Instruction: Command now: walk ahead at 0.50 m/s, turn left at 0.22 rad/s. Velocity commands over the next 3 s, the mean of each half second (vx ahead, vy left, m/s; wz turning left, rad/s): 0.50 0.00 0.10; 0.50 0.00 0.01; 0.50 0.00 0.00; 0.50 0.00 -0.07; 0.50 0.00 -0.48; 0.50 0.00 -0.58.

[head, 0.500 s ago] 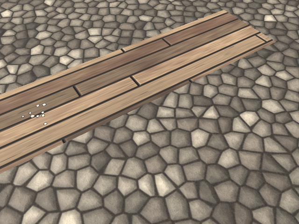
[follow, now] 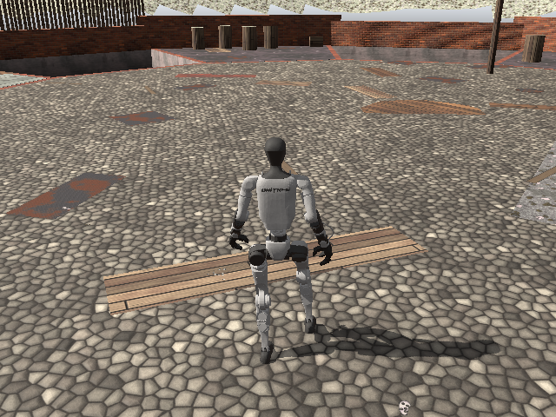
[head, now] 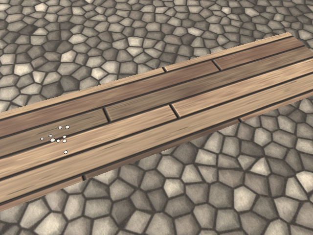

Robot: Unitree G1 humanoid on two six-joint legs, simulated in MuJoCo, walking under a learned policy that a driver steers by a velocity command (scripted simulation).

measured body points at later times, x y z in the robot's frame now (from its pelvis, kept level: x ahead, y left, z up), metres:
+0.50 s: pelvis +0.29 -0.07 +0.00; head +0.31 -0.08 +0.45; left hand +0.31 +0.20 -0.13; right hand +0.45 -0.33 -0.11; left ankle +0.42 +0.12 -0.68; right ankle +0.26 -0.15 -0.75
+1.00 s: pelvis +0.57 +0.00 +0.00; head +0.59 +0.01 +0.45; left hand +0.70 +0.28 -0.12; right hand +0.62 -0.27 -0.12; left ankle +0.56 +0.09 -0.75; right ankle +0.66 -0.17 -0.68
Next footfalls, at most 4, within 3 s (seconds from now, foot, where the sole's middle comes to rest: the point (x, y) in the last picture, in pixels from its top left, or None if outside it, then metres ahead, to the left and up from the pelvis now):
0.20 right None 0.30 -0.15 -0.78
0.74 left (129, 207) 0.60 0.09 -0.78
1.26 right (178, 150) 0.89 -0.15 -0.78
1.80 left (129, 106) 1.18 0.10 -0.78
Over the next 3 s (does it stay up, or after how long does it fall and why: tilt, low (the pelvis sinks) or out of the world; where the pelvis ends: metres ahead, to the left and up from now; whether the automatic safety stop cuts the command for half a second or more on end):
stays up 1.69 -0.12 -0.01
